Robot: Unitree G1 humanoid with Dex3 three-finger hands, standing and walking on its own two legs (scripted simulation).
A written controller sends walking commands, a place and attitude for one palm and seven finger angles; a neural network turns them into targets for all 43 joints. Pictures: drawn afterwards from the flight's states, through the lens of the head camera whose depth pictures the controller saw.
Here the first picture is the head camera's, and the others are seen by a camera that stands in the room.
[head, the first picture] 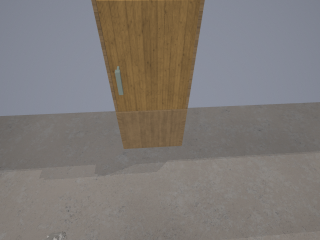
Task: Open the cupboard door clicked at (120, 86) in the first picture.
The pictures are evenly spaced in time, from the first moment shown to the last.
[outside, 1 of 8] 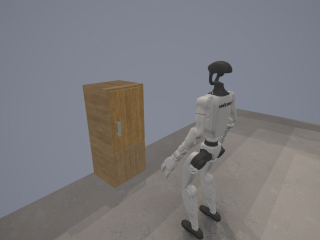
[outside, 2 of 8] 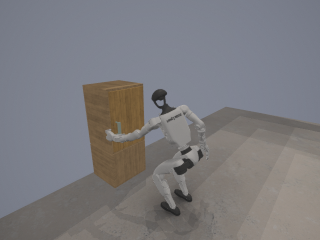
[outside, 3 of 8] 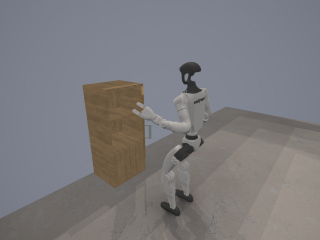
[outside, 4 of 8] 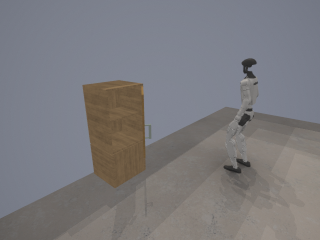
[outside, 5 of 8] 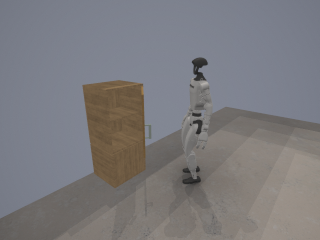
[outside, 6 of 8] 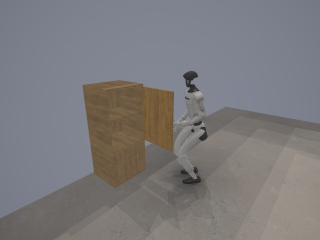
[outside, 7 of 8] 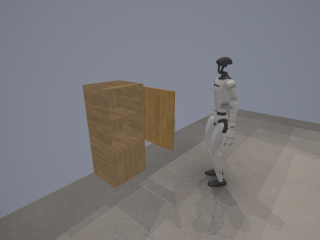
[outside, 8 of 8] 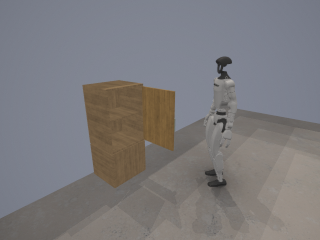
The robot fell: no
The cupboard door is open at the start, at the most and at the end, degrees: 0 91 90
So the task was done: yes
